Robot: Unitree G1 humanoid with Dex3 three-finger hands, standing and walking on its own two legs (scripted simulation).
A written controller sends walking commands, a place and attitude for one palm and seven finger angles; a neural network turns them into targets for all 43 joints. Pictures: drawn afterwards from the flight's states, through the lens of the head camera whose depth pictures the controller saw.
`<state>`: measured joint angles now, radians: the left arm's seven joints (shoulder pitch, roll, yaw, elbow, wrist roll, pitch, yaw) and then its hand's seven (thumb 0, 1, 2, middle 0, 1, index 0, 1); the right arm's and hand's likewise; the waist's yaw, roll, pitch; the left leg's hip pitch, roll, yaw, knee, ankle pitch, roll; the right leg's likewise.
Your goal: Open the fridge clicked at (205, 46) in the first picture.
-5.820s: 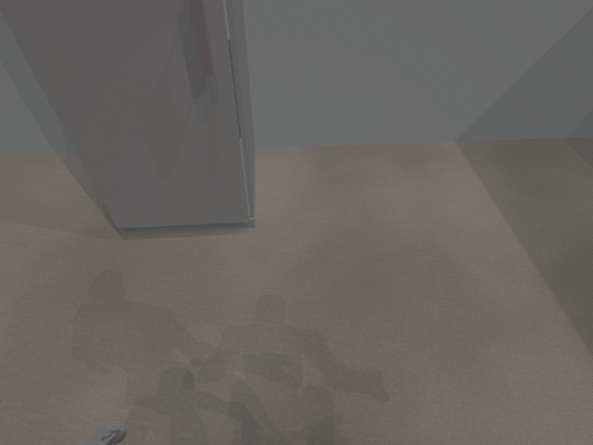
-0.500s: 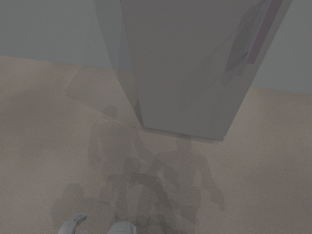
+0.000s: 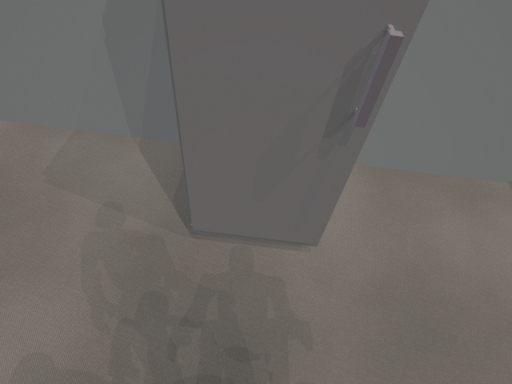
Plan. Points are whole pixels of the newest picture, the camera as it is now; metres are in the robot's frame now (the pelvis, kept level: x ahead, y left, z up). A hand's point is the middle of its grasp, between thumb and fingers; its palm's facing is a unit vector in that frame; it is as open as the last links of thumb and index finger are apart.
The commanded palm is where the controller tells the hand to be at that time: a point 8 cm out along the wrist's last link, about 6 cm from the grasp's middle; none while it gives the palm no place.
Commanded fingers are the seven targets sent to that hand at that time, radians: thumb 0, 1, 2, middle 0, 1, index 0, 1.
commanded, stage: take the last steps up to it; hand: right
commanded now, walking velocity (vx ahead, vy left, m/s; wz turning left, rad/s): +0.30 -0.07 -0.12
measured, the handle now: (373, 79) +0.76 -0.21 +0.12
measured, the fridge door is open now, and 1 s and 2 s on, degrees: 0 0 0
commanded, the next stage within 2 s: come to a stop and stand still in 0.82 s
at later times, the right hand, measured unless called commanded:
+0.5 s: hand out of the picture +0.05 -0.28 -0.17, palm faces +0.09 +0.98 -0.16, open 7.4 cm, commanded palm none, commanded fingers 0.00 -0.90 -0.90 0.20 0.30 0.20 0.30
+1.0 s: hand (368, 297) +0.34 -0.23 -0.17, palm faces +0.05 +0.98 -0.21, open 7.1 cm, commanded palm none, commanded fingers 0.00 -0.90 -0.90 0.20 0.30 0.20 0.30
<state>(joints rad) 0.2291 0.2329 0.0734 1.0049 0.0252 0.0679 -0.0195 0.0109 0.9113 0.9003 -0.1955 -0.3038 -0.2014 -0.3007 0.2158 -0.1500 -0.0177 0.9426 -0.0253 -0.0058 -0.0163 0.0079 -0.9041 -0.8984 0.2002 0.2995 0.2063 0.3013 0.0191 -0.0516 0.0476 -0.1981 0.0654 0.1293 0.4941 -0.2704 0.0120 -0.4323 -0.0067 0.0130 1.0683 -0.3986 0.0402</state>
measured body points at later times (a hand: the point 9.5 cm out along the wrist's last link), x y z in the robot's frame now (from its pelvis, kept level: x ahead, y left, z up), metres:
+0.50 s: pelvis +0.07 -0.10 +0.01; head +0.07 -0.12 +0.46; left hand +0.07 +0.13 -0.14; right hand +0.05 -0.33 -0.16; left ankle +0.11 +0.05 -0.66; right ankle +0.03 -0.17 -0.74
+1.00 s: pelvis +0.25 -0.05 -0.01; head +0.28 -0.05 +0.44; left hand +0.21 +0.16 -0.17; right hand +0.34 -0.28 -0.15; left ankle +0.29 +0.03 -0.74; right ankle +0.21 -0.18 -0.67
